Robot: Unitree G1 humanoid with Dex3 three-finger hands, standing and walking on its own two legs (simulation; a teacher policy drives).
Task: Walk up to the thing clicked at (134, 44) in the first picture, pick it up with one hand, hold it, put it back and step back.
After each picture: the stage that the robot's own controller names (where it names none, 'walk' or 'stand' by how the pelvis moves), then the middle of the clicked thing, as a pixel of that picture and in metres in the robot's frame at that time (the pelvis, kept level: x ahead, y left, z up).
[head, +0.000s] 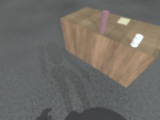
stand; (136, 40) +0.83 -0.43 -0.02
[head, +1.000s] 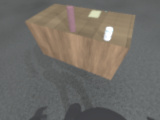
walk; (108, 33) +0.81 -0.09 +0.00
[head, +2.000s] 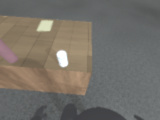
stand; (62, 59) +0.42 +0.24 +0.00
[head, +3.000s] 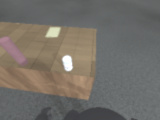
stand; (67, 63) +0.42 +0.21 -0.02
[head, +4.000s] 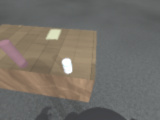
stand; (67, 66) +0.41 +0.21 -0.03
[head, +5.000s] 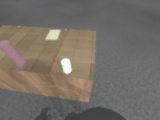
stand; (66, 66) +0.41 +0.22 -0.03
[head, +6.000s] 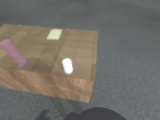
stand; (67, 66) +0.41 +0.21 -0.03
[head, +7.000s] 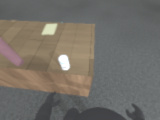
rise first; (64, 62) +0.41 +0.24 -0.02
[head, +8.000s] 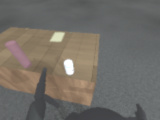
go down; (69, 67) +0.40 +0.22 -0.02
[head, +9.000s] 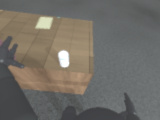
go down; (64, 59) +0.43 +0.20 +0.00
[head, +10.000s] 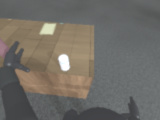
approach; (64, 62) +0.42 +0.21 +0.00
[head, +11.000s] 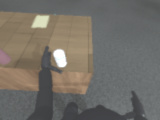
close in; (60, 58) +0.41 +0.21 +0.04
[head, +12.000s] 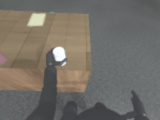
close; (60, 56) +0.42 +0.21 +0.04
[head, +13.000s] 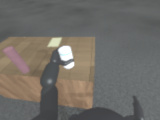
lift; (66, 57) +0.33 +0.17 +0.20
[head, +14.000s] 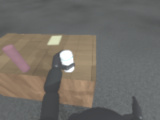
hold; (67, 61) +0.32 +0.17 +0.16
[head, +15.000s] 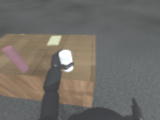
hold; (66, 61) +0.33 +0.17 +0.17
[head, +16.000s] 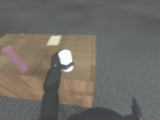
hold; (66, 61) +0.33 +0.17 +0.16
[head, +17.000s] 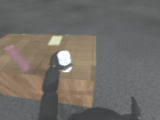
crouch; (65, 61) +0.33 +0.18 +0.16
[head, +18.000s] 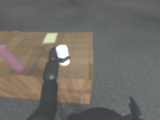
crouch; (63, 55) +0.39 +0.20 +0.15
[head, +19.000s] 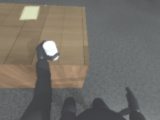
lower; (51, 51) +0.45 +0.24 +0.06
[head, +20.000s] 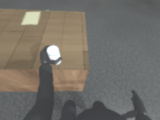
lower; (54, 55) +0.42 +0.23 +0.05
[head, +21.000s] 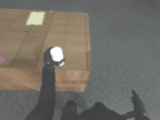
lower; (57, 57) +0.41 +0.22 +0.04
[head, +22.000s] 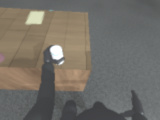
lower; (57, 55) +0.42 +0.22 +0.05
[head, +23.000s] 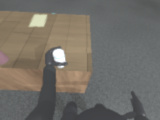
open; (59, 58) +0.41 +0.21 +0.04
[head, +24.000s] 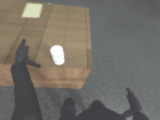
sink last; (58, 55) +0.41 +0.21 +0.05
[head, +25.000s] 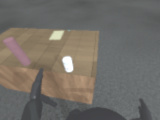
sink last; (68, 64) +0.41 +0.22 +0.02
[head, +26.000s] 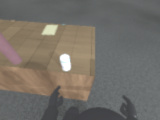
stand; (65, 62) +0.41 +0.20 +0.03
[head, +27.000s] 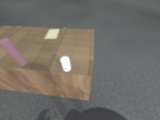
stand; (65, 64) +0.43 +0.23 -0.02
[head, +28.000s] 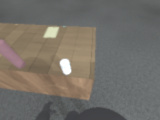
stand; (65, 66) +0.40 +0.19 -0.02
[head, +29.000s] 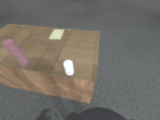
stand; (69, 67) +0.39 +0.20 -0.03
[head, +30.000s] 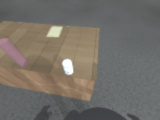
stand; (68, 67) +0.38 +0.20 -0.02
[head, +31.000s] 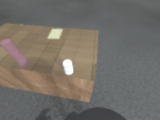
stand; (68, 67) +0.40 +0.20 -0.03
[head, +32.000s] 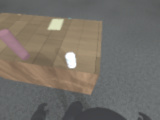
walk; (71, 60) +0.42 +0.18 -0.01
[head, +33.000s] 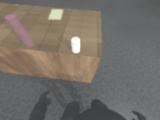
walk; (75, 45) +0.55 +0.15 -0.01
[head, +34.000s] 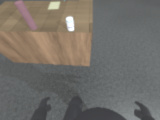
walk; (70, 24) +0.81 +0.27 +0.01
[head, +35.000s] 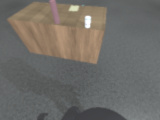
walk; (87, 22) +1.04 +0.16 -0.01
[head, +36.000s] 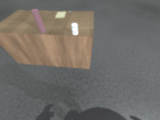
stand; (74, 29) +0.93 +0.23 -0.02
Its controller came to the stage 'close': yes
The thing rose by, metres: 0.22
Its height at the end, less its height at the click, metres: +0.00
